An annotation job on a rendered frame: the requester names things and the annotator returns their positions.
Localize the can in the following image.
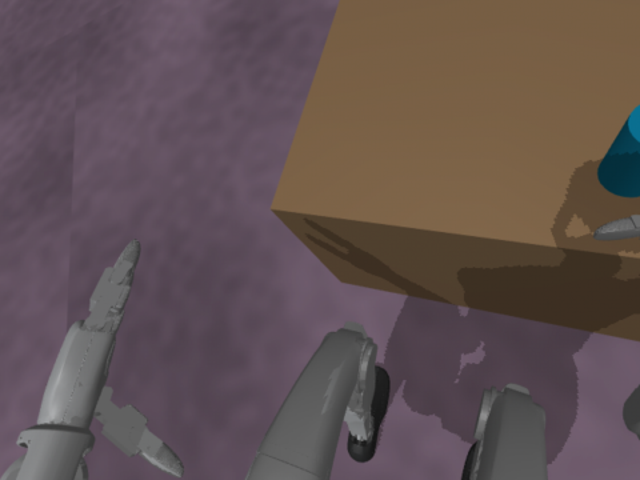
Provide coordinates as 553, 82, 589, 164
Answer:
597, 105, 640, 198

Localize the left robot hand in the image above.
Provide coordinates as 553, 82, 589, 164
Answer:
37, 239, 184, 478

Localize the right robot arm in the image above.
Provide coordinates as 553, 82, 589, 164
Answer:
623, 384, 640, 440

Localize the left robot arm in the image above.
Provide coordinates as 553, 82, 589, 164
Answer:
0, 424, 95, 480

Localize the left robot foot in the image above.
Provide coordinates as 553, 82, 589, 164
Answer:
347, 366, 390, 462

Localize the right robot hand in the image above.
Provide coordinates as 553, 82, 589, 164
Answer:
593, 215, 640, 240

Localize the right robot foot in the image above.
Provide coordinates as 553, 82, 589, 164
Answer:
461, 442, 477, 480

